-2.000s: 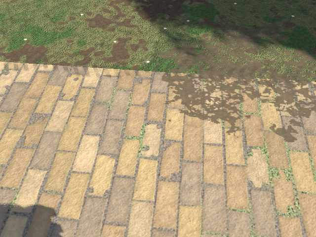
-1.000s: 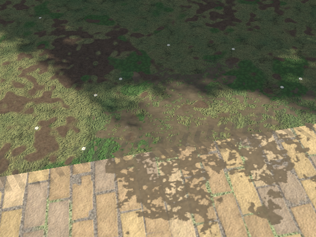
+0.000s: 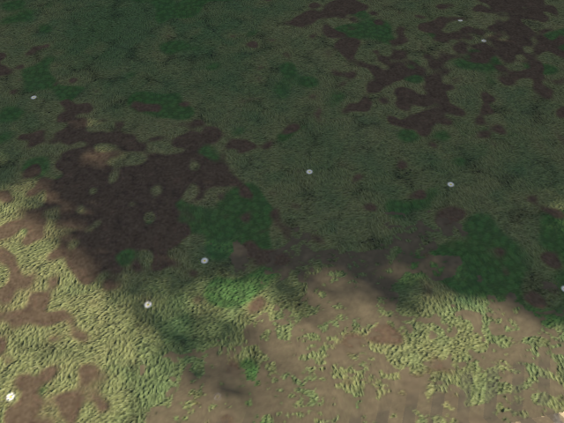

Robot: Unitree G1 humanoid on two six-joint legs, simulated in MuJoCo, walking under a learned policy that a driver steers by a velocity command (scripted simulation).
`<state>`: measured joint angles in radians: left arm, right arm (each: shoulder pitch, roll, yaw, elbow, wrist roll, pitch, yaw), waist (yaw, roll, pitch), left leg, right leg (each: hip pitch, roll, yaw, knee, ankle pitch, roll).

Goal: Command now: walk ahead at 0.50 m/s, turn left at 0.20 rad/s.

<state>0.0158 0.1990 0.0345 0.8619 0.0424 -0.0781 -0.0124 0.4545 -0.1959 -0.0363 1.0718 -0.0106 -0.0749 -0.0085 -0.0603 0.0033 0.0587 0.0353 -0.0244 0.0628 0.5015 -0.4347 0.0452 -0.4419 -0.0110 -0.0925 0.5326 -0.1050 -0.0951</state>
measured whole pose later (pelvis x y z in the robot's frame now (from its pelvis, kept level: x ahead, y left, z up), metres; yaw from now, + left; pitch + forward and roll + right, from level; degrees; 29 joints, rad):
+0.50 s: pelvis +0.26 +0.02 +0.00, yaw +15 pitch +0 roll -1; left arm 0.42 0.18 0.05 1.04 0.03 -0.08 0.04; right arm 0.03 -0.19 -0.05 0.86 -0.04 -0.01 0.05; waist 0.04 0.01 0.07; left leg -0.50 0.01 0.15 0.62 -0.16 0.15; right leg 0.12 -0.01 -0.34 0.33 -0.44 0.00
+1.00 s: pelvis +0.51 +0.10 +0.01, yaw +28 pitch +1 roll +1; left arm 0.06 0.23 0.03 0.81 0.03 -0.05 -0.01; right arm 0.39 -0.24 -0.05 0.95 -0.02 -0.05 -0.02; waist -0.07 -0.04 0.07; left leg 0.04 -0.14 -0.09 0.30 -0.34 0.12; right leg -0.55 -0.03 -0.04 0.59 -0.03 -0.02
